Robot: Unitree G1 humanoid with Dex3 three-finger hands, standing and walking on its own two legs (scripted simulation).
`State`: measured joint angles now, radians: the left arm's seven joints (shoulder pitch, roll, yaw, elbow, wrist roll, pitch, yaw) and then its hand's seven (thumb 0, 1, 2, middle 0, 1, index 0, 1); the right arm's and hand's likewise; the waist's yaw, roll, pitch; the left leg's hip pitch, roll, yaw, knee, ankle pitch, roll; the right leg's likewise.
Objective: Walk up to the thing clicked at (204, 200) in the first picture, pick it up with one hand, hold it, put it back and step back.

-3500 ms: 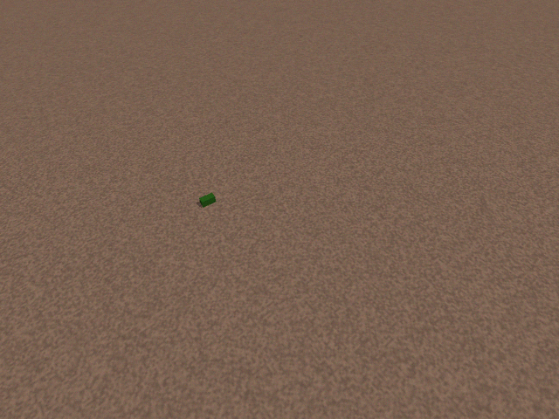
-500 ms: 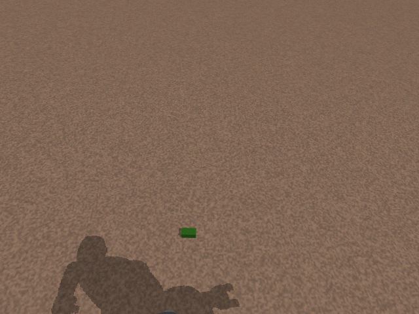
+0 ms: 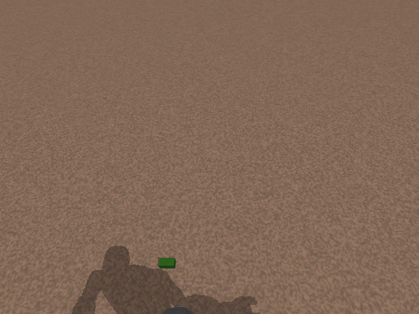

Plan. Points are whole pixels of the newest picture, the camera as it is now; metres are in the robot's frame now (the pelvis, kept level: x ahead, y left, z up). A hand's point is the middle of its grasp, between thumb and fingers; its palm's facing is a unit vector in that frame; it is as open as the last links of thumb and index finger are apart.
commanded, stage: walk up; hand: left
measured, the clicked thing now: (167, 263) +0.49 +0.26 -0.73
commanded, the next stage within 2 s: stand in 1.90 s
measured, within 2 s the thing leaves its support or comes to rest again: neither
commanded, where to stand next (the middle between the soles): +0.13 -0.01 m, yaw +4 degrees
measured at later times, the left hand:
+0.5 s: hand out of the picture +0.14 +0.22 -0.13, palm faces +0.02 -0.91 -0.41, open 7.3 cm
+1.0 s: hand out of the picture +0.14 +0.25 -0.13, palm faces +0.06 -0.94 -0.34, open 7.4 cm
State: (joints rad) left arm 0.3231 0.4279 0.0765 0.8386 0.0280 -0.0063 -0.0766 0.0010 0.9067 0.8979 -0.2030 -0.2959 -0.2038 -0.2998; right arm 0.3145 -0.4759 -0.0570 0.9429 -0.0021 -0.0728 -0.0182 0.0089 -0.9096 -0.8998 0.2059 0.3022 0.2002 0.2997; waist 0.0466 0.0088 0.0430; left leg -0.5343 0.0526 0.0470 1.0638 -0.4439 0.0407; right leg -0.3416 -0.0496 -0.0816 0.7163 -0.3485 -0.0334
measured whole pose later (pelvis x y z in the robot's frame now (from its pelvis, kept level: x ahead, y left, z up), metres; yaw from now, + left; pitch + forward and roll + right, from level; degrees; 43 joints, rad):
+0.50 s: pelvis +0.07 -0.05 +0.00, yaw +4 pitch -1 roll +1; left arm 0.19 0.38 0.01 0.94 0.02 -0.07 0.00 0.00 0.90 0.90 -0.21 -0.30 -0.21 -0.30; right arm 0.15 -0.41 -0.02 0.95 0.00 0.00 0.00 0.01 -0.91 -0.90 0.21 0.30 0.20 0.30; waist 0.01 0.02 0.09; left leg -0.41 0.02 -0.02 0.81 -0.44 0.03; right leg -0.32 -0.04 -0.04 0.70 -0.36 -0.01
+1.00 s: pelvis +0.07 -0.02 +0.02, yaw +4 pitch -2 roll -1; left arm 0.09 0.38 -0.01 1.12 0.00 -0.03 -0.01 0.00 0.91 0.90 -0.20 -0.30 -0.20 -0.30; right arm 0.08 -0.35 0.01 1.14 0.00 0.00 0.03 0.01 -0.91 -0.90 0.21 0.30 0.20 0.30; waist 0.01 -0.01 0.04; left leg -0.22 0.02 0.01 0.47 -0.21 0.00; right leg -0.17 -0.06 -0.05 0.44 -0.23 0.04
